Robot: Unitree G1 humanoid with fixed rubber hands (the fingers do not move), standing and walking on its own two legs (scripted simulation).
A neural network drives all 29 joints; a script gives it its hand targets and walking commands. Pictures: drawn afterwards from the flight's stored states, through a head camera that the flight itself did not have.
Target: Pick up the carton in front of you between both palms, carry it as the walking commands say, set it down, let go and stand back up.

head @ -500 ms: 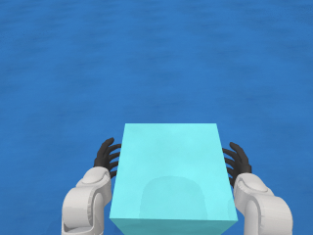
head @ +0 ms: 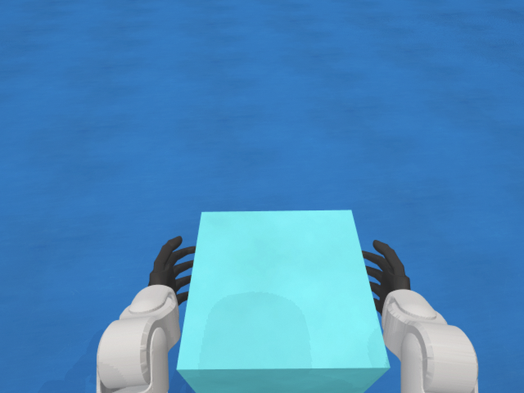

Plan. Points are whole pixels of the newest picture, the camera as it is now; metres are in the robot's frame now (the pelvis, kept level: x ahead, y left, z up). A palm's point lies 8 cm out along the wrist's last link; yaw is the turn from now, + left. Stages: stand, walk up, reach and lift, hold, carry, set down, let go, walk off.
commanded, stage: carry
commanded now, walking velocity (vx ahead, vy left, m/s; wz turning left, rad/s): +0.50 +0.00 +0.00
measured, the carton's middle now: (277, 316) +0.24 +0.00 +0.01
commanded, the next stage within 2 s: none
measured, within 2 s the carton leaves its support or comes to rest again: neither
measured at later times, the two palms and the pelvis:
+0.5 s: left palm (212, 130) +0.57 +0.13 +0.10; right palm (359, 134) +0.58 -0.17 +0.09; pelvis +0.34 -0.03 +0.00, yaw +3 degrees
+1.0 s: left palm (213, 72) +0.83 +0.16 +0.09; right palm (330, 72) +0.83 -0.14 +0.10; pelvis +0.59 +0.00 +0.01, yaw +1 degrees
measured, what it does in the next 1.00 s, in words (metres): walks ahead: right foot, then left foot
